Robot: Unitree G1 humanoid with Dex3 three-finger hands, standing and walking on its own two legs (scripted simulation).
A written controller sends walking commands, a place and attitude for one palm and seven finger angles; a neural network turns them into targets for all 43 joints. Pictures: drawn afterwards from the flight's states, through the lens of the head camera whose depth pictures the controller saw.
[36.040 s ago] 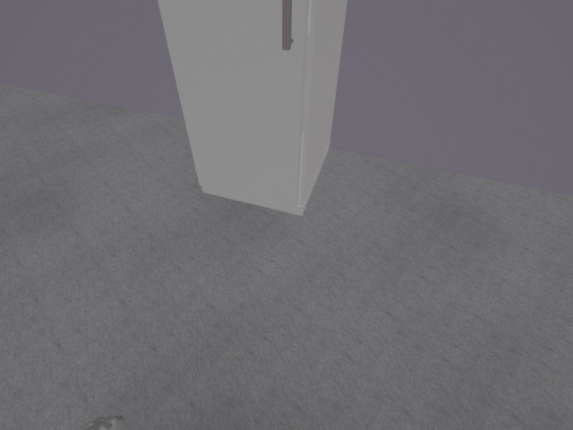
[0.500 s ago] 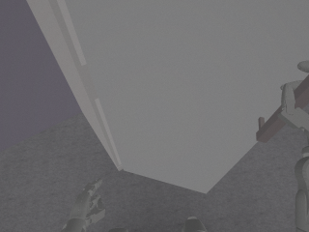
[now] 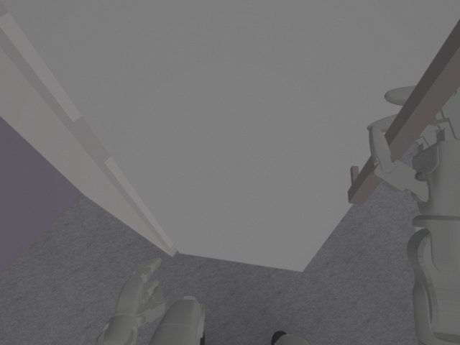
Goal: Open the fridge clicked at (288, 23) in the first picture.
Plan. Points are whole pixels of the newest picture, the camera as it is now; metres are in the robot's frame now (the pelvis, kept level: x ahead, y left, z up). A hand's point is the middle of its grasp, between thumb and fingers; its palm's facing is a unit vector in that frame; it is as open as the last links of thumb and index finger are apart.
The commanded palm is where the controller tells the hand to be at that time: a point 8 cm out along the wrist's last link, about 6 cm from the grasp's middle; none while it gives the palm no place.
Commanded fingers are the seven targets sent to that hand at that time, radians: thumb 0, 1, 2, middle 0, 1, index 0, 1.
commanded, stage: walk backward, drawing the door open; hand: right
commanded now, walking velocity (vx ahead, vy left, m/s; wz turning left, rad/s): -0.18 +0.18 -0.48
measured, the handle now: (403, 113) +0.36 -0.18 +0.22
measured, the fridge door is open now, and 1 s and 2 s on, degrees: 66 71 68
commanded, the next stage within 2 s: stop walking and hold the door back in 0.12 s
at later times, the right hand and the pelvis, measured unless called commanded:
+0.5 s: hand (370, 203) +0.26 -0.14 +0.19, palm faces +0.46 +0.88 -0.15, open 6.0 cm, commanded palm +0.24 -0.19 +0.17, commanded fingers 0.00 -0.90 -0.90 0.45 1.40 0.45 1.40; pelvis -0.05 +0.13 -0.01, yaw -17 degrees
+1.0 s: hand (374, 179) +0.29 -0.14 +0.19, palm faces +0.41 +0.89 -0.18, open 5.7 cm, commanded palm +0.24 -0.20 +0.17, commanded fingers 0.00 -0.90 -0.90 0.45 1.40 0.45 1.40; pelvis -0.10 +0.13 -0.02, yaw -16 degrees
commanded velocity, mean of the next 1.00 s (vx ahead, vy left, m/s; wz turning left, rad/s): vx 0.09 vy -0.03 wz -0.12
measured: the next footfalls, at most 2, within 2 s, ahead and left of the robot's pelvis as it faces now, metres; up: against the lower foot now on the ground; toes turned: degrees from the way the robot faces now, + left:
left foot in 0.16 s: +0.06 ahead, +0.23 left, +0.00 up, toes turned -4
right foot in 0.56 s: -0.07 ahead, +0.01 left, +0.00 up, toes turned -21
